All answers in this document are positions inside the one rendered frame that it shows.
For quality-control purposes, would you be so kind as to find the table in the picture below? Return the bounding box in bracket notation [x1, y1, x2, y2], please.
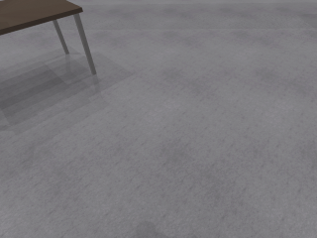
[0, 0, 97, 75]

